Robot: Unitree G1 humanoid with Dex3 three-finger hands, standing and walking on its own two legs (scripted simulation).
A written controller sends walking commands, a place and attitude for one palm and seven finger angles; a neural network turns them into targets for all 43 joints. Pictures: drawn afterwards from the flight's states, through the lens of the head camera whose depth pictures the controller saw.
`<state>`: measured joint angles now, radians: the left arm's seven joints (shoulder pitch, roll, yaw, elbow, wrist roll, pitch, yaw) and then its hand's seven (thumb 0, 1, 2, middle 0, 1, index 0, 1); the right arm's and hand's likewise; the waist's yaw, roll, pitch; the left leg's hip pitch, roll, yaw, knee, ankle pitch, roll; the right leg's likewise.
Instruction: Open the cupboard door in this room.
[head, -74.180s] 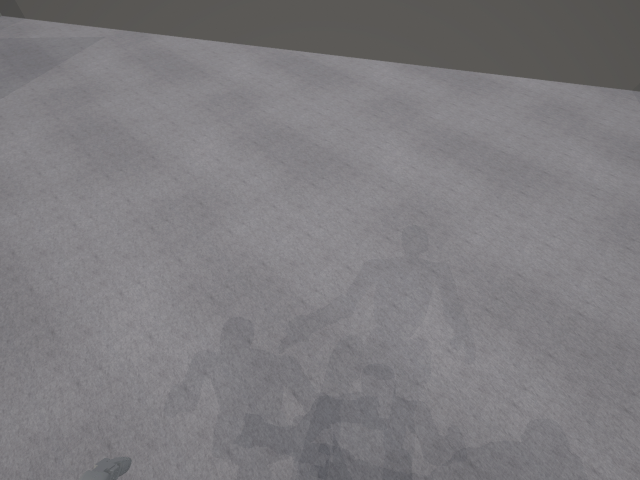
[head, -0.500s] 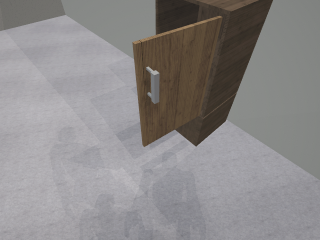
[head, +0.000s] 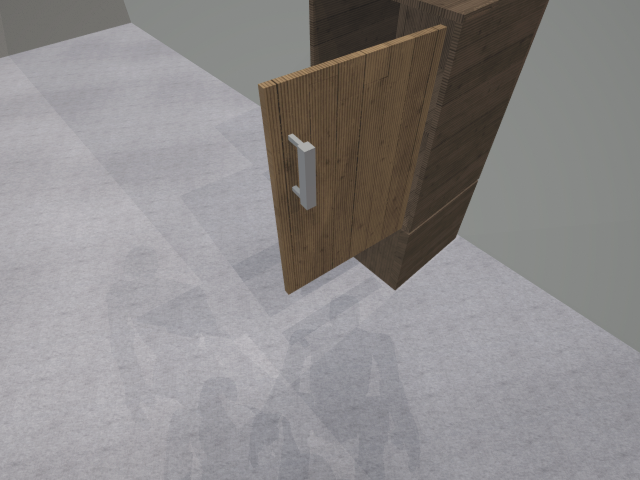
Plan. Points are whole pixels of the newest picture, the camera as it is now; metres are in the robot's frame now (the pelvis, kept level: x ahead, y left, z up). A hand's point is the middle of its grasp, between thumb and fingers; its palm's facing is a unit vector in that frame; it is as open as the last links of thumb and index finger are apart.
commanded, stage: look to check the result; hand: left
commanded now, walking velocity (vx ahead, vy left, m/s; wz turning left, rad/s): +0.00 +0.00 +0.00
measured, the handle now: (301, 172) +0.64 +0.07 +0.00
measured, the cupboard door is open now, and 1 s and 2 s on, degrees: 83 83 83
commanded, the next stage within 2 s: stand and wait in 0.14 s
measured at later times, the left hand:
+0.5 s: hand out of the picture +0.02 +0.17 -0.17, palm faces +0.02 -0.98 -0.21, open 7.4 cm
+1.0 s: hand out of the picture +0.03 +0.17 -0.17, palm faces +0.02 -0.98 -0.22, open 7.4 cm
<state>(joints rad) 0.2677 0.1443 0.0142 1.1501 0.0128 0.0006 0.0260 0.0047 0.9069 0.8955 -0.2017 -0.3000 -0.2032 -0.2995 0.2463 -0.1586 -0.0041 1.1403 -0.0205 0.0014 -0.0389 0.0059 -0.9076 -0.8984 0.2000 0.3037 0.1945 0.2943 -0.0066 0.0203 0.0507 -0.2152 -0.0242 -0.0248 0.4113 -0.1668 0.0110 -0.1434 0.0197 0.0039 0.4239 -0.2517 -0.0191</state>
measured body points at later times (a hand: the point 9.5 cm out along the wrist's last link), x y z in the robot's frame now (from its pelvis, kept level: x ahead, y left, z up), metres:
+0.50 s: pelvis +0.02 -0.01 +0.00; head +0.03 -0.02 +0.45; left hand +0.02 +0.22 -0.16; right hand +0.02 -0.24 -0.16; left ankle +0.04 +0.11 -0.74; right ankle -0.01 -0.11 -0.74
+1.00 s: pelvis +0.02 -0.01 +0.00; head +0.03 -0.02 +0.45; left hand +0.03 +0.22 -0.15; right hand +0.04 -0.25 -0.16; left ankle +0.04 +0.11 -0.74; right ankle -0.01 -0.11 -0.74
